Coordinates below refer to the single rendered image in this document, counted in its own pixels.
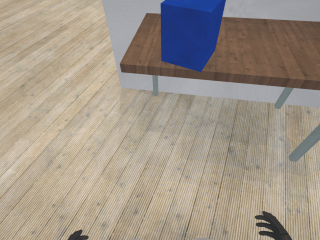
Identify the carton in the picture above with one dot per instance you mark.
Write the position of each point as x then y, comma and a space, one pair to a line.
189, 31

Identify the left robot hand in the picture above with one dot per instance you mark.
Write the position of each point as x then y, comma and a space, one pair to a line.
77, 236

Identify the table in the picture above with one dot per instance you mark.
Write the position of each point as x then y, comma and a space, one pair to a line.
269, 52

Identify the right robot hand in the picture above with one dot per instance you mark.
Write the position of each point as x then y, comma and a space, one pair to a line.
279, 233

